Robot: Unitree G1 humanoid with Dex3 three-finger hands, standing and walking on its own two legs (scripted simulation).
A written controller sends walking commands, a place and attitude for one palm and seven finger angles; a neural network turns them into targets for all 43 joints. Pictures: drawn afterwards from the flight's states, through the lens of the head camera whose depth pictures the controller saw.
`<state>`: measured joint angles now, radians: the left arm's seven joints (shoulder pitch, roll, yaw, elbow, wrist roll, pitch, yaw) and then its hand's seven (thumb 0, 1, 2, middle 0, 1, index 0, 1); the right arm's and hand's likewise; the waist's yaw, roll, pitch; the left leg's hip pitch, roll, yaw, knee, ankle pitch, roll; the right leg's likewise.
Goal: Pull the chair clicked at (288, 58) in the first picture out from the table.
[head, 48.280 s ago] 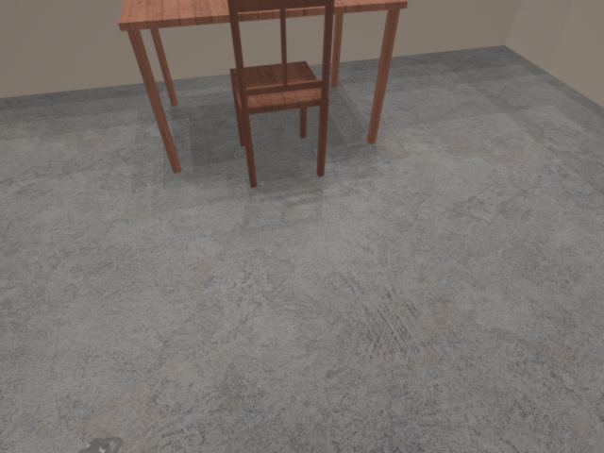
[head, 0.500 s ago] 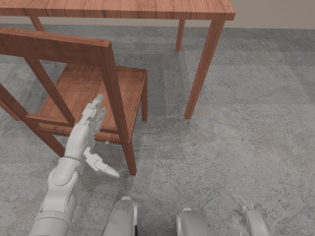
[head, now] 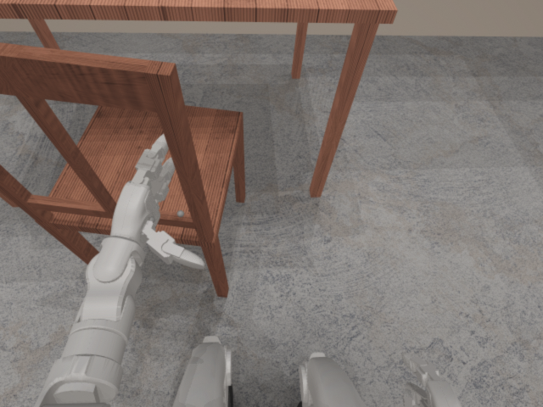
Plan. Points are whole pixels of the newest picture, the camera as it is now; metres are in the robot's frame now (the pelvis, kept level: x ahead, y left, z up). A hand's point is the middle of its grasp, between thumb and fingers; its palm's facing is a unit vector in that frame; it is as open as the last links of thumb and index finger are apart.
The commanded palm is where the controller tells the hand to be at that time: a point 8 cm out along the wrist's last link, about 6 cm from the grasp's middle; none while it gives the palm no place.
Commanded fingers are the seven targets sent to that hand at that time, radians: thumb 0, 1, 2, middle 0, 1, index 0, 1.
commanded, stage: push the fingers through the gap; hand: left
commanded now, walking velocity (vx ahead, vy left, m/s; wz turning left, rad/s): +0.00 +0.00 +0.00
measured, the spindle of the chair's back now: (78, 163) +0.48 +0.31 +0.03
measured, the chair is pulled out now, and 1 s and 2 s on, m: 0.13 0.13 0.13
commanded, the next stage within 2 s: hook a spindle and tug to test in 0.70 s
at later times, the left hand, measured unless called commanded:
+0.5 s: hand (190, 192) +0.42 +0.12 +0.04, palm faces -0.15 -0.99 -0.04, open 16.9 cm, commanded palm +0.40 +0.17 +0.04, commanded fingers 0.00 -0.50 0.30 -0.06 -0.08 -0.06 -0.08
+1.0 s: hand (192, 194) +0.41 +0.12 +0.04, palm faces -0.16 -0.99 -0.04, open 16.5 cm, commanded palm +0.40 +0.17 +0.04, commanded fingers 0.00 -0.50 0.30 -0.25 -0.68 -0.25 -0.68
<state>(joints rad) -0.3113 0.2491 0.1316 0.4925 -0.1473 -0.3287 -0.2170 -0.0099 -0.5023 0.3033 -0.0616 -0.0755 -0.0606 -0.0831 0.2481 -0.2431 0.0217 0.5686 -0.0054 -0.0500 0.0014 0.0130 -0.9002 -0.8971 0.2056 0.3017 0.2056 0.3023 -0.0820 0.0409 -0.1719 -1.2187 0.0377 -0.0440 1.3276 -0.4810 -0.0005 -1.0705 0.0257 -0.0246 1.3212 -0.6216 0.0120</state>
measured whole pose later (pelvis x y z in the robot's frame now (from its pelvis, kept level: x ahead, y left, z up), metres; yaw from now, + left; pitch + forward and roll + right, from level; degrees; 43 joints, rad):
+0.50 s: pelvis +0.00 +0.00 +0.00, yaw +0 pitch +23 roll -3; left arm -0.47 0.26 0.18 0.66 -0.12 -0.36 -0.20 -0.01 -0.50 0.30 -0.06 -0.08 -0.06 -0.08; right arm 0.27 -0.24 0.02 0.59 -0.01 -0.01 0.02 0.01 -0.90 -0.90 0.21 0.30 0.21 0.30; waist -0.11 0.05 -0.17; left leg -1.25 0.04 -0.04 1.33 -0.47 0.00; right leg -1.11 0.03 -0.02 1.33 -0.62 0.01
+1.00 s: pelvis +0.00 +0.00 +0.00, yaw +0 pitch +23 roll -3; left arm -0.44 0.24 0.15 0.63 -0.13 -0.38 -0.19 -0.01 -0.50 0.30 -0.11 -0.24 -0.11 -0.25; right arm 0.25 -0.24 0.01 0.58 -0.01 -0.01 0.02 0.01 -0.90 -0.90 0.20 0.30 0.20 0.30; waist -0.10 0.04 -0.17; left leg -1.24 0.04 -0.04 1.32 -0.48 0.00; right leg -1.09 0.03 -0.02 1.31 -0.62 0.01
